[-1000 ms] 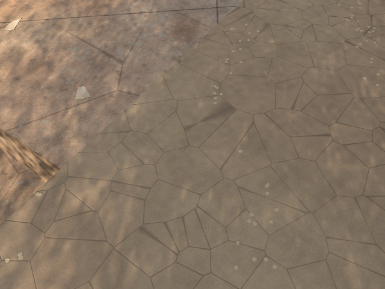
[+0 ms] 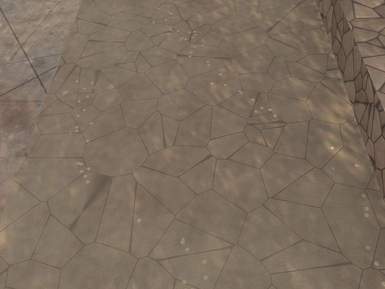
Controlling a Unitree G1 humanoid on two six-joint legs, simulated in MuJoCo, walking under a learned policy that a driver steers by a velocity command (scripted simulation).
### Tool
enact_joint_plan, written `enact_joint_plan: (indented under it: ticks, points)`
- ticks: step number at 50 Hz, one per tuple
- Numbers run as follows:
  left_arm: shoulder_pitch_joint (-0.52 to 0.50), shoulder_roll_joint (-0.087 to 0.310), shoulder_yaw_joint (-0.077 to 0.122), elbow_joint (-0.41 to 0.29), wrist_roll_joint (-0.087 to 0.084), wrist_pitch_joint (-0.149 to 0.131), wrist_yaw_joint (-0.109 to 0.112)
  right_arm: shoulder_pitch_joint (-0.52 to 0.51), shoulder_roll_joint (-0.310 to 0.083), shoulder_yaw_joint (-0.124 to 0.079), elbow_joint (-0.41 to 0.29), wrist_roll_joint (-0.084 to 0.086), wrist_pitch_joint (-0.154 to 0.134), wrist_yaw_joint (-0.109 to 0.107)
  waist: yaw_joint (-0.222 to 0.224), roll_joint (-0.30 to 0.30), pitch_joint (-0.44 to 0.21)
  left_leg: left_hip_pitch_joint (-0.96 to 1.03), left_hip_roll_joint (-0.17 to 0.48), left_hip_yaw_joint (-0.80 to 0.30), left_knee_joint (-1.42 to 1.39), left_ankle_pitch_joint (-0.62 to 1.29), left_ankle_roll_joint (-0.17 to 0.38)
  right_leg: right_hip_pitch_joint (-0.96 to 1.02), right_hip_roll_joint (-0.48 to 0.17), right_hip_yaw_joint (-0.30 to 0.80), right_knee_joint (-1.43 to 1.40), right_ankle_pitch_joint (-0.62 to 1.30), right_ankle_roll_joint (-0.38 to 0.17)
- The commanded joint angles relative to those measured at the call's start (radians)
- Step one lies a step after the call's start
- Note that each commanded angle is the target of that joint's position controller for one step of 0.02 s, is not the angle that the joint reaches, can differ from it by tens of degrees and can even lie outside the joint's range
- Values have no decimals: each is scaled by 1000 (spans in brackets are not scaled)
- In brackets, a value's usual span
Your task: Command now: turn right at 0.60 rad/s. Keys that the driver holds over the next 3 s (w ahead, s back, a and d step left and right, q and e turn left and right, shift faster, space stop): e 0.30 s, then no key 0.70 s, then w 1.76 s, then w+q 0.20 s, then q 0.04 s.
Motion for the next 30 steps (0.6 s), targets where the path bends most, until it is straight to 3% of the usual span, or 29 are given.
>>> enact_joint_plan:
  ticks: [1, 5, 10, 12, 14, 15, 16, 17, 18, 20, 21, 24, 27, 29, 30]
  points:
    - [-43, 157, 44, -83, -4, -15, 16, -27, -59, -13, -66, 7, -18, -1, -11, -158, -142, -52, 0, -42, -46, 53, -18, 181, -207, 252, -141, 345, -166]
    - [-25, 185, 58, -84, -8, -3, 21, -70, -45, -2, -76, 11, -27, 12, 16, -184, -138, 10, -18, -60, -252, 33, -25, 195, -201, 319, -119, 272, -175]
    - [-49, 192, 65, -92, -13, 9, 7, -55, -60, -6, -73, 22, -41, 29, 18, -202, -138, 135, -47, -71, -413, -19, -4, 161, -189, 431, -95, 311, -182]
    - [-67, 190, 66, -94, -22, 13, 5, -32, -63, -8, -69, 23, -49, 38, 5, -205, -148, 189, -52, -72, -517, 5, 11, 174, -173, 466, -71, 352, -168]
    - [-102, 178, 64, -98, -39, 18, 12, 33, -68, -16, -48, 17, -56, 41, -39, -181, -156, 344, -32, -56, -742, 201, 40, 116, -119, 448, -23, 276, -111]
    - [-72, 143, 55, -97, -32, 17, 14, 62, -118, -29, -46, 5, -54, 36, -28, -97, -183, 478, 100, -145, -764, 290, 90, 10, -66, 389, 68, 79, -58]
    - [1, 100, 44, -97, -18, 12, 10, 21, -198, -41, -58, -12, -43, 30, 42, 173, -151, 545, 300, -360, -772, 520, 217, -183, 99, 179, 259, -293, 15]
    - [-25, 183, 69, -99, -8, 1, 14, 38, -163, -35, -60, -32, -46, 32, -2, 221, -127, 471, 414, -494, -796, 587, 360, -261, 106, 111, 486, -455, 72]
    - [-13, 226, 87, -78, -11, -1, 14, -1, -118, -19, -74, -22, -49, 28, 11, 138, -110, 448, 388, -429, -786, 560, 362, -264, 64, 125, 621, -395, 96]
    - [-1, 185, 84, -37, -13, 13, 18, -56, -70, -3, -81, 4, -46, 20, 22, 89, -80, 445, 267, -275, -761, 500, 281, -278, 61, 119, 694, -291, 127]
    - [-2, 156, 75, -33, -14, 18, 17, -49, -66, 2, -76, 11, -44, 17, 14, 90, -75, 452, 254, -245, -754, 548, 283, -280, 64, 117, 710, -263, 139]
    - [-50, 92, 48, -46, -21, 14, 13, -8, -66, 6, -57, 3, -31, 13, -14, 121, -93, 499, 214, -167, -750, 580, 287, -238, 45, 54, 548, -231, 155]
    - [-85, 50, 23, -54, -11, 10, 5, -2, -91, 3, -48, 6, -19, 17, -37, 166, -114, 482, 211, -138, -738, 579, 285, -82, -8, -19, 281, -245, 153]
    - [-73, 70, 28, -43, -19, 8, 2, 27, -115, 0, -34, 15, -13, 21, -47, 175, -113, 471, 222, -158, -725, 568, 288, -7, -3, -56, 138, -188, 144]
    - [-42, 71, 30, -26, -19, 7, 1, 22, -113, 4, -31, 22, -12, 23, -27, 161, -109, 453, 215, -155, -708, 552, 277, 52, 2, -69, 16, -93, 129]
